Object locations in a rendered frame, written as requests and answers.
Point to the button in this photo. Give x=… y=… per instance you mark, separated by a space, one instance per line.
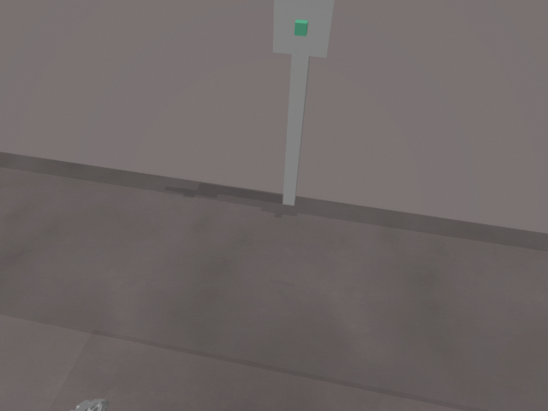
x=301 y=27

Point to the panel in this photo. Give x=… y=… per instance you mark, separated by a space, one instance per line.
x=318 y=13

